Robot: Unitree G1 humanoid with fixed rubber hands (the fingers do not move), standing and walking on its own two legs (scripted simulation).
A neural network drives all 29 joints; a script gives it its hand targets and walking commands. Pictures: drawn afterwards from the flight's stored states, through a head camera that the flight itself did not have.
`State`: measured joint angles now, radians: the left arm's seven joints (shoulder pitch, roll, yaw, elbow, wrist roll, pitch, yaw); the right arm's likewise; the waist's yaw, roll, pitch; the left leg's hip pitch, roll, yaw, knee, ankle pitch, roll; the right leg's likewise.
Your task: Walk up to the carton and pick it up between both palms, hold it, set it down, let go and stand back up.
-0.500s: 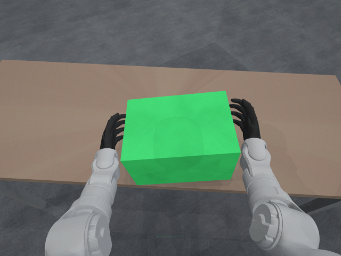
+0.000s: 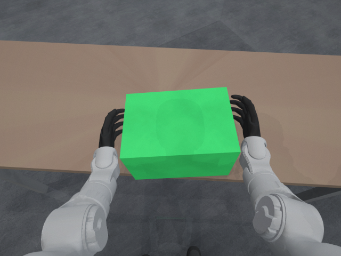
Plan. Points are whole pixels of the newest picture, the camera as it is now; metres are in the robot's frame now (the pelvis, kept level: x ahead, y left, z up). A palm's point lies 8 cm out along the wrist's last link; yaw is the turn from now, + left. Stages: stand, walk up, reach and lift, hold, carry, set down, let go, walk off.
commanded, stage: set down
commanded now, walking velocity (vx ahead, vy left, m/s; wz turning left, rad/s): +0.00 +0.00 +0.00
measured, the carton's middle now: (178, 135) +0.42 -0.03 -0.05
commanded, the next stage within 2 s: none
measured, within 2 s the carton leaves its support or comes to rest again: rests again in 0.16 s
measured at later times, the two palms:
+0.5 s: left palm (111, 145) +0.39 +0.14 -0.03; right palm (251, 138) +0.38 -0.21 -0.02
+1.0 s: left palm (112, 145) +0.39 +0.14 -0.03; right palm (251, 139) +0.38 -0.21 -0.02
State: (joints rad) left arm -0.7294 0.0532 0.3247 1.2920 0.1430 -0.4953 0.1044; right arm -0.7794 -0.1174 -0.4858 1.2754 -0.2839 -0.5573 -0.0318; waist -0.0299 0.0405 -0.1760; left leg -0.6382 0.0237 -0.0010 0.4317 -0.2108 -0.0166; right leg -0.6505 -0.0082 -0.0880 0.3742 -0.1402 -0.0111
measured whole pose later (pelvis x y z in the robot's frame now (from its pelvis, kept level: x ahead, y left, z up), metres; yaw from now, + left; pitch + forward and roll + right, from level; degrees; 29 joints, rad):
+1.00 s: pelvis -0.02 +0.00 -0.01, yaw -1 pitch +26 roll +0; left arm -0.80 0.05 0.46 1.37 0.22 -0.61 0.09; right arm -0.83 -0.11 -0.67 1.30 -0.41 -0.56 0.01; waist -0.03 0.03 -0.17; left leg -0.75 0.03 0.02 0.53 -0.23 -0.01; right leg -0.78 -0.01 -0.07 0.49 -0.16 -0.02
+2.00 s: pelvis -0.04 -0.01 -0.05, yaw -3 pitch +32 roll -1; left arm -1.04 0.28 -0.14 1.70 -0.37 -0.55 0.05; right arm -1.08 -0.37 0.16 1.69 0.43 -0.53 0.04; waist 0.04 0.01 -0.30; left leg -1.05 0.06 0.03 0.85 -0.35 -0.03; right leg -1.08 0.01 -0.05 0.79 -0.26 -0.03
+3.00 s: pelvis -0.03 +0.00 +0.00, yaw -3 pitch +18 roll -2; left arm -0.83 0.30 -0.12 1.10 -0.29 -0.08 0.03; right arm -0.90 -0.49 0.17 1.33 0.52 -0.18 0.11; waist 0.06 0.04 -0.20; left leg -0.62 0.06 0.02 0.56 -0.25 -0.02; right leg -0.62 0.03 -0.06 0.44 -0.13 -0.02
